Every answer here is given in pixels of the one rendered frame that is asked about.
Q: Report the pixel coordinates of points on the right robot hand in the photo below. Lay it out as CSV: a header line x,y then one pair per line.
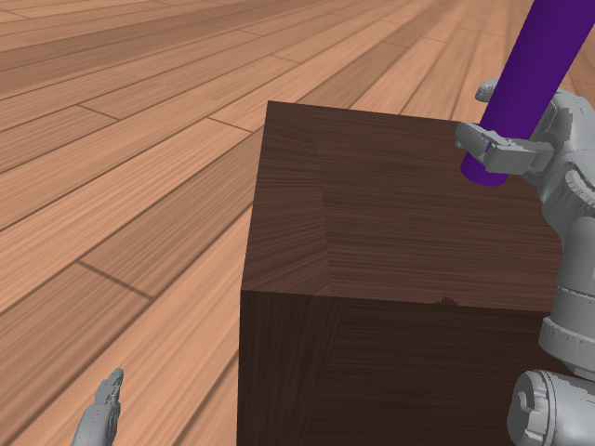
x,y
567,125

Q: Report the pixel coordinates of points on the right robot arm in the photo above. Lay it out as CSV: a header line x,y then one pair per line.
x,y
550,409

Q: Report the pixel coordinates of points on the can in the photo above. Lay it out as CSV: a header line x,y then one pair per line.
x,y
547,45

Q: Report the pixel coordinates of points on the left robot hand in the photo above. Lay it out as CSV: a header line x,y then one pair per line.
x,y
98,425

